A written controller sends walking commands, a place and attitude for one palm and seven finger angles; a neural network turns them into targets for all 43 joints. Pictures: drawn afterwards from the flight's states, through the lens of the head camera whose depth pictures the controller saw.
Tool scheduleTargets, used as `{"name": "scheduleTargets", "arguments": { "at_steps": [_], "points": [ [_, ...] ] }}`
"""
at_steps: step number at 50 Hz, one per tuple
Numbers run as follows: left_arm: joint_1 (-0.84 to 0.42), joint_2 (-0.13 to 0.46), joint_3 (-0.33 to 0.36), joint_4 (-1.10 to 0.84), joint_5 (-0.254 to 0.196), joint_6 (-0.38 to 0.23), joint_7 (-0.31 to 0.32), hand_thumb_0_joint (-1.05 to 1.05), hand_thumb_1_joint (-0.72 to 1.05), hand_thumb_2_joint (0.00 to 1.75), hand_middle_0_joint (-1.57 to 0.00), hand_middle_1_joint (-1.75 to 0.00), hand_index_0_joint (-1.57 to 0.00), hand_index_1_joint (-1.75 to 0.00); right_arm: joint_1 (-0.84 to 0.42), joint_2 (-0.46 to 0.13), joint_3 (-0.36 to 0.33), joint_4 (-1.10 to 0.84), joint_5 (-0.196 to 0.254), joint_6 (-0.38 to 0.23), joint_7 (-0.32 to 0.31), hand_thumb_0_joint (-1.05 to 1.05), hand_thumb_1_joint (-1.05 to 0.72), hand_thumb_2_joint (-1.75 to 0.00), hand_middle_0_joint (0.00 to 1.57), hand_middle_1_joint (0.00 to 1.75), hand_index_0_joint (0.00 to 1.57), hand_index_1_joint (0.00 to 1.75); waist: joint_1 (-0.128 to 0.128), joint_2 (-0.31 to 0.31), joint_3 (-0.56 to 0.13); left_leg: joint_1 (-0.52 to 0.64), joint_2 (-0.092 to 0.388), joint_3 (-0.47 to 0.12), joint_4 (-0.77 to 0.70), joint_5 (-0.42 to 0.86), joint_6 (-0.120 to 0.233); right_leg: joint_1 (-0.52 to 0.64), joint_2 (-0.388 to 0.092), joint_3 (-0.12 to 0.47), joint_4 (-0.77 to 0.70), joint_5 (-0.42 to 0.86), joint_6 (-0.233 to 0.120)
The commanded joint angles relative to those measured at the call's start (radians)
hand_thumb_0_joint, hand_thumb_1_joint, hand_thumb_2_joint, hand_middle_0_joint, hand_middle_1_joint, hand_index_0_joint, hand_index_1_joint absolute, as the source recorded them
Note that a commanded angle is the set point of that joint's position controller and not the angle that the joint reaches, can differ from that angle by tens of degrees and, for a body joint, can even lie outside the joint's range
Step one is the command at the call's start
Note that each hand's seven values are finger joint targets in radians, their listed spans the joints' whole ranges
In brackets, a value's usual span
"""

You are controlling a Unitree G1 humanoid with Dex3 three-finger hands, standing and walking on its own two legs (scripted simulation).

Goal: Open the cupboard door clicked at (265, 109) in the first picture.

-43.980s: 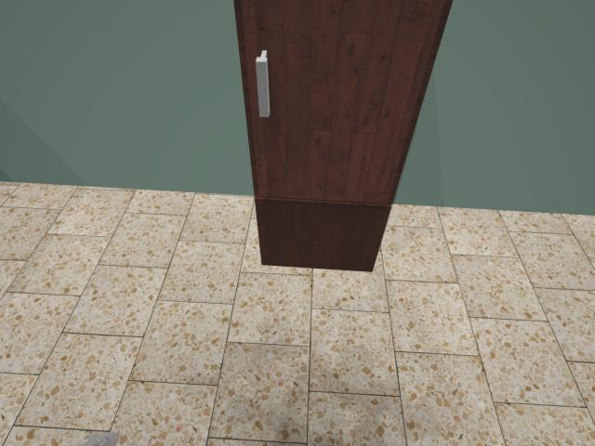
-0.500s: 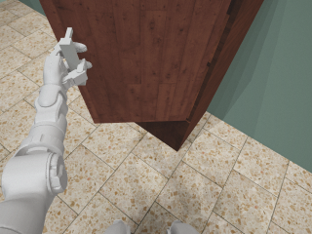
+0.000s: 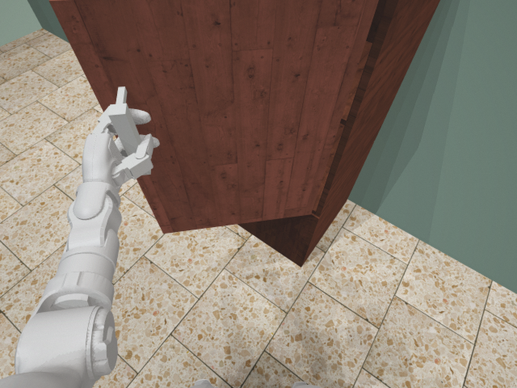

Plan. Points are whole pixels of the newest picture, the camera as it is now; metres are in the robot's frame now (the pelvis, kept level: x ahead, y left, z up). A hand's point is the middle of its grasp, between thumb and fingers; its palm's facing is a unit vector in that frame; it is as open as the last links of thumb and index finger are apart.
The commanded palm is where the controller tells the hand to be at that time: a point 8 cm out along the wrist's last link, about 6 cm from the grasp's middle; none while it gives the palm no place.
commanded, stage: pull the door open along its arc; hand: left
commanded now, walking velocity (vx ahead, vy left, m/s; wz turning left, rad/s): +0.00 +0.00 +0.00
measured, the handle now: (133, 133) +0.50 +0.18 +0.10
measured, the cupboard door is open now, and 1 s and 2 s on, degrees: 45 77 78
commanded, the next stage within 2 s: open thumb and fingers to let go in 0.64 s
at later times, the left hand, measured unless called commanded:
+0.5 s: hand (198, 248) +0.29 +0.07 +0.10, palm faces +0.30 -0.95 +0.05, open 6.3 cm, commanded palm +0.23 +0.15 +0.10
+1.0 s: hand (217, 254) +0.28 +0.04 +0.10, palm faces +0.42 -0.91 -0.01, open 7.4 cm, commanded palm +0.24 +0.09 +0.10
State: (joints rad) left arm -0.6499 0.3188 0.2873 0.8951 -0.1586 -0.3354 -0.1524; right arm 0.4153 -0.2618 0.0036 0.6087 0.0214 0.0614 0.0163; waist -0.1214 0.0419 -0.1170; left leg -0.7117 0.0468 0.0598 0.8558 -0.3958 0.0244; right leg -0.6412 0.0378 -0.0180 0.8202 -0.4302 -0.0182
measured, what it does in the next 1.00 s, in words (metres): shifts its weight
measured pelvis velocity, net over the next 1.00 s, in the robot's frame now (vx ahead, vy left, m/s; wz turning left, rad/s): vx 0.00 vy -0.06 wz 0.09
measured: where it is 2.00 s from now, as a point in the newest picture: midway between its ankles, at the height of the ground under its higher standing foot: outside the picture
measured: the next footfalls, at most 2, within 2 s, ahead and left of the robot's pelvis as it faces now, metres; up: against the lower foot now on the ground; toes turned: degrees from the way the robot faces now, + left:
none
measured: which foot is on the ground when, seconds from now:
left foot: down 0.00-1.00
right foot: down 0.00-1.00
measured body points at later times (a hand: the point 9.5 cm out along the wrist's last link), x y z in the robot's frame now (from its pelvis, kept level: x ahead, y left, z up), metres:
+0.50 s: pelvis +0.01 -0.03 +0.02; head +0.01 -0.05 +0.47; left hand +0.27 +0.12 +0.10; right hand +0.22 -0.23 -0.06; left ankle +0.01 +0.10 -0.70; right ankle -0.02 -0.11 -0.70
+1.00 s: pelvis +0.00 -0.06 +0.01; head +0.01 -0.09 +0.46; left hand +0.25 +0.09 +0.10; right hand +0.18 -0.27 -0.10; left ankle +0.01 +0.10 -0.70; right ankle -0.02 -0.11 -0.70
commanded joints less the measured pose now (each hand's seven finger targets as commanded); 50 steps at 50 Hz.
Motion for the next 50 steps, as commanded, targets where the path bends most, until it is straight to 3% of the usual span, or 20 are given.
{"name": "scheduleTargets", "arguments": {
  "at_steps": [1,2,4,6,7,8,11,12,16,19,21,23,28,31,35,37,38,42,44,50],
  "points": [
    [-0.058,0.185,0.023,-0.426,-0.038,-0.050,-0.017,0.00,0.90,0.90,-0.40,-1.35,-0.40,-1.35,0.002,-0.144,-0.059,-0.161,0.015,-0.040,-0.004,0.00,-0.90,-0.90,0.20,0.30,0.20,0.30,0.097,-0.018,-0.412,0.341,-0.041,-0.042,-0.081,0.497,0.017,0.240,0.020,-0.016,-0.084,0.578,0.001],
    [0.021,0.154,0.006,-0.492,-0.048,-0.044,-0.017,0.00,0.90,0.90,-0.40,-1.35,-0.40,-1.35,-0.021,-0.132,-0.056,-0.175,0.019,-0.045,-0.002,0.00,-0.90,-0.90,0.20,0.30,0.20,0.30,0.112,0.004,-0.402,0.352,-0.039,-0.036,-0.091,0.520,0.015,0.249,0.016,-0.014,-0.083,0.604,0.003],
    [0.134,0.101,-0.032,-0.584,-0.063,-0.021,-0.014,0.00,0.90,0.90,-0.40,-1.35,-0.40,-1.35,-0.056,-0.123,-0.052,-0.193,0.024,-0.054,0.001,0.00,-0.90,-0.90,0.20,0.30,0.20,0.30,0.108,-0.035,-0.337,0.340,-0.039,-0.031,-0.108,0.482,0.015,0.251,0.014,-0.021,-0.099,0.592,0.008],
    [0.221,0.096,-0.011,-0.684,-0.075,-0.004,0.027,0.00,0.90,0.90,-0.40,-1.35,-0.40,-1.35,-0.094,-0.116,-0.050,-0.209,0.025,-0.061,-0.004,0.00,-0.90,-0.90,0.20,0.30,0.20,0.30,0.132,-0.031,-0.301,0.327,-0.044,-0.025,-0.122,0.448,0.014,0.276,0.012,-0.023,-0.108,0.564,0.005],
    [0.267,0.052,-0.036,-0.725,-0.074,0.010,0.048,0.00,0.90,0.90,-0.40,-1.35,-0.40,-1.35,-0.115,-0.106,-0.047,-0.216,0.026,-0.066,-0.004,0.00,-0.90,-0.90,0.20,0.30,0.20,0.30,0.130,-0.025,-0.284,0.337,-0.043,-0.023,-0.133,0.434,0.009,0.265,0.009,-0.025,-0.112,0.551,0.008],
    [0.301,0.030,-0.043,-0.770,-0.073,0.022,0.079,0.00,0.90,0.90,-0.40,-1.35,-0.40,-1.35,-0.131,-0.099,-0.046,-0.219,0.024,-0.071,-0.003,0.00,-0.90,-0.90,0.20,0.30,0.20,0.30,0.135,-0.041,-0.268,0.339,-0.044,-0.022,-0.137,0.417,0.008,0.267,0.008,-0.029,-0.118,0.538,0.009],
    [0.482,0.005,-0.004,-0.904,-0.052,0.057,0.221,0.00,0.90,0.90,-0.40,-1.35,-0.40,-1.35,-0.183,-0.075,-0.037,-0.239,0.010,-0.079,-0.001,0.00,-0.90,-0.90,0.20,0.30,0.20,0.30,0.188,-0.060,-0.261,0.334,-0.051,-0.016,-0.157,0.403,0.000,0.328,0.000,-0.028,-0.127,0.527,0.006],
    [0.539,-0.034,-0.022,-0.932,-0.043,0.072,0.267,0.00,0.90,0.90,-0.40,-1.35,-0.40,-1.35,-0.208,-0.063,-0.031,-0.245,0.009,-0.078,0.001,0.00,-0.90,-0.90,0.20,0.30,0.20,0.30,0.191,-0.066,-0.223,0.325,-0.052,-0.011,-0.168,0.377,-0.004,0.329,-0.007,-0.027,-0.139,0.517,0.008],
    [0.645,-0.100,-0.083,-1.051,0.027,0.116,0.421,0.00,0.90,0.90,-0.40,-1.35,-0.40,-1.35,-0.250,-0.047,-0.023,-0.248,-0.017,-0.047,-0.005,0.00,-0.90,-0.90,0.20,0.30,0.20,0.30,0.176,-0.112,-0.182,0.339,-0.052,-0.015,-0.174,0.347,-0.007,0.357,-0.017,-0.012,-0.166,0.511,0.011],
    [0.674,-0.179,-0.163,-1.138,0.083,0.152,0.519,0.00,0.90,0.90,-0.40,-1.35,-0.40,-1.35,-0.288,-0.025,-0.016,-0.259,-0.031,-0.019,-0.008,0.00,-0.90,-0.90,0.20,0.30,0.20,0.30,0.169,-0.071,-0.162,0.360,-0.054,-0.013,-0.180,0.330,-0.011,0.361,-0.030,0.001,-0.184,0.511,0.011],
    [0.703,-0.219,-0.204,-1.150,0.120,0.179,0.583,0.00,0.90,0.90,-0.40,-1.35,-0.40,-1.35,-0.301,-0.018,-0.012,-0.258,-0.040,-0.004,-0.012,0.00,-0.90,-0.90,0.20,0.30,0.20,0.30,0.156,-0.106,-0.138,0.361,-0.055,-0.021,-0.175,0.316,-0.010,0.367,-0.038,0.012,-0.206,0.512,0.015],
    [0.724,-0.262,-0.258,-1.161,0.151,0.202,0.625,0.00,0.90,0.90,-0.40,-1.35,-0.40,-1.35,-0.318,-0.013,-0.008,-0.260,-0.048,0.012,-0.012,0.00,-0.90,-0.90,0.20,0.30,0.20,0.30,0.149,-0.084,-0.115,0.361,-0.057,-0.023,-0.173,0.301,-0.012,0.356,-0.046,0.019,-0.212,0.511,0.016],
    [0.785,-0.335,-0.352,-1.199,0.204,0.222,0.668,0.00,0.90,0.90,-0.40,-1.35,-0.40,-1.35,-0.335,-0.003,-0.009,-0.261,-0.061,0.026,-0.013,0.00,-0.90,-0.90,0.20,0.30,0.20,0.30,0.144,-0.096,-0.124,0.365,-0.060,-0.034,-0.160,0.305,-0.011,0.374,-0.065,0.039,-0.218,0.575,0.022],
    [0.773,-0.417,-0.464,-1.221,0.233,0.219,0.669,0.00,0.90,0.90,-0.40,-1.35,-0.40,-1.35,-0.338,-0.001,-0.012,-0.261,-0.066,0.016,-0.010,0.00,-0.90,-0.90,0.20,0.30,0.20,0.30,0.122,-0.113,-0.112,0.375,-0.057,-0.047,-0.144,0.310,-0.009,0.355,-0.073,0.039,-0.214,0.600,0.026],
    [0.777,-0.494,-0.569,-1.237,0.235,0.210,0.663,0.00,0.90,0.90,-0.40,-1.35,-0.40,-1.35,-0.341,-0.004,-0.015,-0.256,-0.063,-0.014,-0.006,0.00,-0.90,-0.90,0.20,0.30,0.20,0.30,0.105,-0.136,-0.119,0.376,-0.063,-0.062,-0.124,0.290,-0.005,0.340,-0.090,0.045,-0.216,0.623,0.038],
    [0.617,-0.447,-0.534,-1.205,0.221,0.199,0.672,0.00,0.90,0.90,-0.40,-1.35,-0.40,-1.35,-0.348,-0.014,-0.015,-0.230,-0.061,-0.022,-0.016,0.00,-0.90,-0.90,0.20,0.30,0.20,0.30,0.084,-0.168,-0.077,0.356,-0.064,-0.070,-0.120,0.241,-0.003,0.289,-0.093,0.051,-0.234,0.521,0.040],
    [0.590,-0.431,-0.511,-1.197,0.216,0.191,0.678,0.00,0.83,0.87,-0.40,-1.34,-0.40,-1.34,-0.352,-0.012,-0.016,-0.224,-0.066,-0.026,-0.021,0.00,-0.90,-0.90,0.20,0.30,0.20,0.30,0.094,-0.164,-0.090,0.351,-0.068,-0.072,-0.115,0.223,-0.004,0.287,-0.100,0.070,-0.245,0.487,0.044],
    [0.609,-0.431,-0.509,-1.161,0.218,0.175,0.668,0.00,0.55,0.75,-0.38,-1.31,-0.38,-1.31,-0.345,-0.009,-0.021,-0.214,-0.063,-0.034,-0.027,0.00,-0.90,-0.90,0.20,0.30,0.20,0.30,0.113,-0.150,-0.140,0.354,-0.071,-0.072,-0.121,0.236,-0.003,0.315,-0.108,0.081,-0.239,0.495,0.041],
    [0.593,-0.426,-0.502,-1.127,0.212,0.170,0.655,0.00,0.41,0.69,-0.36,-1.30,-0.36,-1.30,-0.340,-0.010,-0.020,-0.206,-0.061,-0.034,-0.030,0.00,-0.90,-0.90,0.20,0.30,0.20,0.30,0.108,-0.187,-0.125,0.345,-0.073,-0.073,-0.126,0.228,-0.002,0.317,-0.111,0.086,-0.250,0.486,0.046],
    [0.574,-0.439,-0.506,-1.106,0.210,0.158,0.649,0.00,-0.01,0.51,-0.33,-1.25,-0.33,-1.25,-0.338,-0.011,-0.021,-0.209,-0.060,-0.037,-0.031,0.00,-0.90,-0.90,0.20,0.30,0.20,0.30,0.115,-0.179,-0.125,0.358,-0.070,-0.073,-0.140,0.237,0.001,0.317,-0.105,0.067,-0.243,0.481,0.041]
  ]
}}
